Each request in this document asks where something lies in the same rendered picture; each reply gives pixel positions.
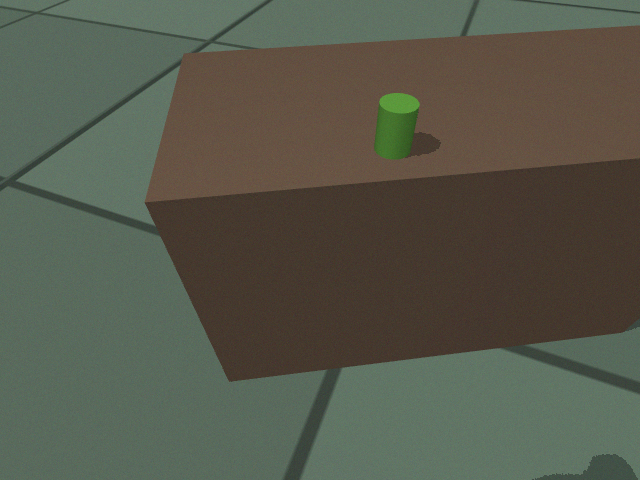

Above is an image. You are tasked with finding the can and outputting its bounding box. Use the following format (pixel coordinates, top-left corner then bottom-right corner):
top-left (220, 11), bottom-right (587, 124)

top-left (374, 93), bottom-right (420, 160)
